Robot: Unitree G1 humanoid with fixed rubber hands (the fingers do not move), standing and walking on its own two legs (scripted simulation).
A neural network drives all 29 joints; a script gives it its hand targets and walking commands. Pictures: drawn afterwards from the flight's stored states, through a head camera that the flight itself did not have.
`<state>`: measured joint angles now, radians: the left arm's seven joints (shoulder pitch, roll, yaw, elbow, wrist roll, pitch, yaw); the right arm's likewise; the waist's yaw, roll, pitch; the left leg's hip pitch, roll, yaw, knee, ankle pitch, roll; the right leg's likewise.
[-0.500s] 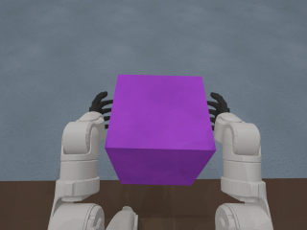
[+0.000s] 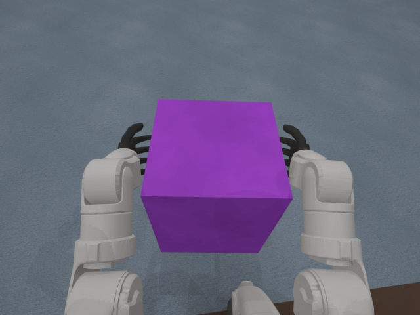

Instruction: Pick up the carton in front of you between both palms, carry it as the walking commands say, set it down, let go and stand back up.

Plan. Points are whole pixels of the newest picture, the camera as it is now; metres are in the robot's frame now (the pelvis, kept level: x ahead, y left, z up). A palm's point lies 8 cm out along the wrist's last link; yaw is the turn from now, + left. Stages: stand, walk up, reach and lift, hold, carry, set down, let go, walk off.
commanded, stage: carry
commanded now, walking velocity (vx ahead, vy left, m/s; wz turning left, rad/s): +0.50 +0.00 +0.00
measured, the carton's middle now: (212, 182) +0.36 -0.02 +0.04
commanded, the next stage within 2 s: none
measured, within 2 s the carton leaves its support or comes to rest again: neither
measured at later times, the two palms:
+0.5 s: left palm (145, 82) +0.63 +0.14 +0.08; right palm (260, 80) +0.66 -0.16 +0.07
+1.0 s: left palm (150, 36) +0.88 +0.14 +0.07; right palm (246, 37) +0.87 -0.16 +0.08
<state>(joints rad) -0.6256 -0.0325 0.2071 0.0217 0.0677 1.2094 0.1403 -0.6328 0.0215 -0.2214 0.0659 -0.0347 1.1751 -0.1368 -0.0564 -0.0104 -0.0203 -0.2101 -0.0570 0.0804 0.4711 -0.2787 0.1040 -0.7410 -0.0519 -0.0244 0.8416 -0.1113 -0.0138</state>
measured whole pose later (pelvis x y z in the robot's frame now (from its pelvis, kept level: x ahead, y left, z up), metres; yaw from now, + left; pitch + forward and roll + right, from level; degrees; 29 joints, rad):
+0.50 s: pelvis +0.29 -0.03 -0.02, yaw +1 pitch +5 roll +1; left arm -0.56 -0.04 0.19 0.01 0.04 1.15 0.14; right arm -0.58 0.02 -0.19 0.02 -0.06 1.16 -0.14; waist 0.05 0.01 0.01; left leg -0.76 0.08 0.02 0.95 -0.22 0.00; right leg -0.24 0.04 -0.11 0.44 -0.29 -0.11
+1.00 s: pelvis +0.59 +0.00 -0.01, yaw -1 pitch +4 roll -2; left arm -0.23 -0.15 0.13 -0.29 0.11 1.18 0.11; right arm -0.23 0.15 -0.17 -0.29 -0.10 1.18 -0.08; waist -0.01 0.00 -0.05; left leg -0.15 0.02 0.14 0.30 -0.23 0.05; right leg -0.56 -0.05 -0.10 0.63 -0.17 0.04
